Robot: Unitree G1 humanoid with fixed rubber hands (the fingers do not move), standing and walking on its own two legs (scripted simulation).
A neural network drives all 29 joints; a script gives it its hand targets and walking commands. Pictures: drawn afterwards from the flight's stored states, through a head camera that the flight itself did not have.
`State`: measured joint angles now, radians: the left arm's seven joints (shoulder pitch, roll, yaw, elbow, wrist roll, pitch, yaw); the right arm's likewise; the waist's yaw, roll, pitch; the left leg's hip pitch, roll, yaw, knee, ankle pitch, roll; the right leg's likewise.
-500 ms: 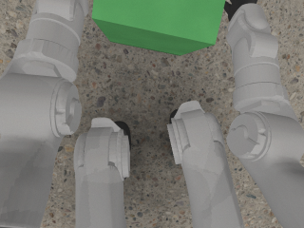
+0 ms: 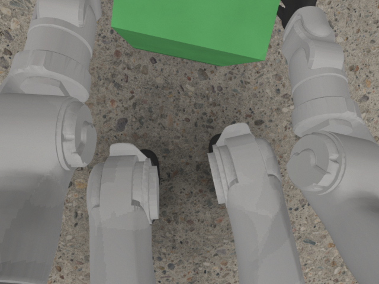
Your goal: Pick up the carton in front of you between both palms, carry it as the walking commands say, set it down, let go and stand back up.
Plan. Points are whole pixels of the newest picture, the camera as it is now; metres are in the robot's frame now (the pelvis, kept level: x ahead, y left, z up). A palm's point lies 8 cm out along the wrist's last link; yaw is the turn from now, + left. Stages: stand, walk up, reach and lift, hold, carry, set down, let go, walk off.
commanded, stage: set down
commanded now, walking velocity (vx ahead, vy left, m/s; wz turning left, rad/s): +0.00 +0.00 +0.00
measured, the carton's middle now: out of the picture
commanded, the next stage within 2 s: let go in 1.30 s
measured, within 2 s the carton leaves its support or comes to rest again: neither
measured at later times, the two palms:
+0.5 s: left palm out of the picture +0.61 +0.10 -0.11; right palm out of the picture +0.51 -0.25 -0.11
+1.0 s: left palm out of the picture +0.62 +0.12 +0.04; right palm out of the picture +0.52 -0.25 +0.05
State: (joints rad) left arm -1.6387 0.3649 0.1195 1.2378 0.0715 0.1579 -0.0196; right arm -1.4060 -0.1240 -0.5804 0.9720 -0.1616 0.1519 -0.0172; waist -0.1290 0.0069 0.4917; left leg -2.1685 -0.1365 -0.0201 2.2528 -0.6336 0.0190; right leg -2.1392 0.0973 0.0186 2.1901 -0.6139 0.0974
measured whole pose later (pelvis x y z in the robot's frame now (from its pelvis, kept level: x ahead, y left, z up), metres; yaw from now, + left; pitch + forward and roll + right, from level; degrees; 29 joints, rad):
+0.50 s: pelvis +0.00 -0.01 +0.01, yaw -4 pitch +35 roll -3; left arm -1.55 0.50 -0.04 1.08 -0.13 0.17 0.05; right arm -1.34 -0.21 -0.28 0.87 0.21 0.15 -0.18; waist -0.14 -0.02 0.35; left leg -2.18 -0.06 -0.02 2.22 -0.66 0.02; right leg -2.19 0.05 -0.04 2.15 -0.57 0.02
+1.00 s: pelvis +0.02 +0.00 +0.15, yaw -3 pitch +47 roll -3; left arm -1.43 0.45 0.08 0.97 -0.03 0.29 0.00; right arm -1.18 -0.19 -0.36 0.70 0.11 0.26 -0.12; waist -0.13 0.01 0.05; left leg -1.97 -0.06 -0.02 1.69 -0.54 0.03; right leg -1.98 0.05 0.00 1.63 -0.48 0.03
